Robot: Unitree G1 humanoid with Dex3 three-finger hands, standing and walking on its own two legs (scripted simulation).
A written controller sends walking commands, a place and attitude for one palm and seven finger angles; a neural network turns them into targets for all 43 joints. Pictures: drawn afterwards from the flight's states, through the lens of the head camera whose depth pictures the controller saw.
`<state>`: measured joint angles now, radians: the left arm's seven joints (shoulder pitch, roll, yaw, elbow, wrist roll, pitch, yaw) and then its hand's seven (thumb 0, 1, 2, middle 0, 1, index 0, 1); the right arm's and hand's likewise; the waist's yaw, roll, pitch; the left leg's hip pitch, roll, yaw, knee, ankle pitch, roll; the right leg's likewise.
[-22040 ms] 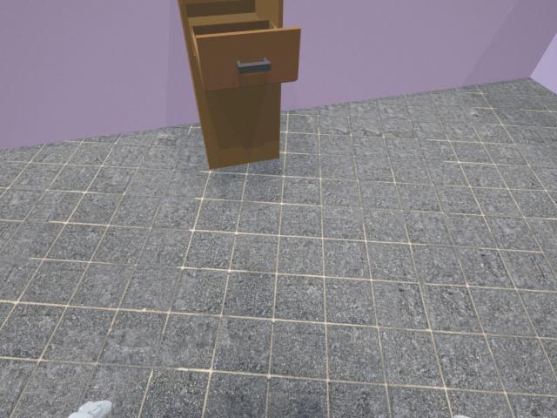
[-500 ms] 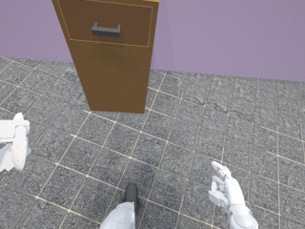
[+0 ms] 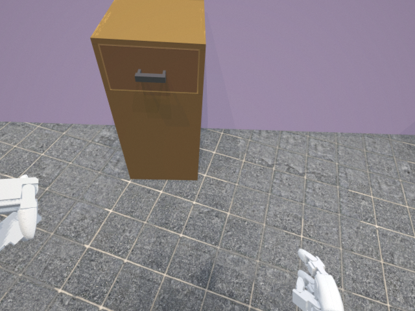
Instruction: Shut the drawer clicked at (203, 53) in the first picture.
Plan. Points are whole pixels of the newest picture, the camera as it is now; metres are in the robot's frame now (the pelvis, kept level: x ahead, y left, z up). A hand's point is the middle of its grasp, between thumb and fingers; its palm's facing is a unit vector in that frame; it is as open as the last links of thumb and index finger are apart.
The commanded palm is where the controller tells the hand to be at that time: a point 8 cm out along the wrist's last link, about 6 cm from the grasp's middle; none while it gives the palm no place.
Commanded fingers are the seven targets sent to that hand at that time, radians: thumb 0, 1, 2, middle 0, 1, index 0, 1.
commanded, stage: stop stepping back and stand still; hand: left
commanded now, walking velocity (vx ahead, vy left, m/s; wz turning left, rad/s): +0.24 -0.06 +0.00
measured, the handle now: (151, 74) +0.90 +0.21 -0.05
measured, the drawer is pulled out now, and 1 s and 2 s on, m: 0.00 0.00 0.00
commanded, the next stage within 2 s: let the arm hang, fingers relaxed in 0.96 s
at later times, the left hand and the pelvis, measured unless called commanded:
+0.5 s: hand out of the picture +0.21 +0.26 +0.20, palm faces +0.36 -0.78 -0.51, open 3.2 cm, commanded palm +0.13 +0.30 +0.19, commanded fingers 0.00 0.90 0.90 -1.40 -1.60 -1.40 -1.60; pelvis +0.01 +0.02 +0.01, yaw +1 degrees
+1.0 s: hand (9, 198) +0.24 +0.28 +0.17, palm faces +0.32 -0.81 -0.48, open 3.2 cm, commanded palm +0.17 +0.32 +0.19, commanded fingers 0.00 0.90 0.90 -1.40 -1.60 -1.40 -1.60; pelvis +0.04 +0.04 +0.01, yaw +0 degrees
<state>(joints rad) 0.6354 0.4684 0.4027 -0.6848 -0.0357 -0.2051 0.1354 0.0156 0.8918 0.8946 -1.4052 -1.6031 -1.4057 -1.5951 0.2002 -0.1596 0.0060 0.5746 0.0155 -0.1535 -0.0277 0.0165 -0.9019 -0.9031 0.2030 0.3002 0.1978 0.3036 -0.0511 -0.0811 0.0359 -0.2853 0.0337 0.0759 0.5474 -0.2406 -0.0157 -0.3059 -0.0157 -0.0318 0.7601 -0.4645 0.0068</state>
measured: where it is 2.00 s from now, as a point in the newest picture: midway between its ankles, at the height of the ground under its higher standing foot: outside the picture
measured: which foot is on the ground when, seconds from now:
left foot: down 0.00-0.04, up 0.06-0.32, down 0.34-1.00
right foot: up 0.00-0.02, down 0.04-1.00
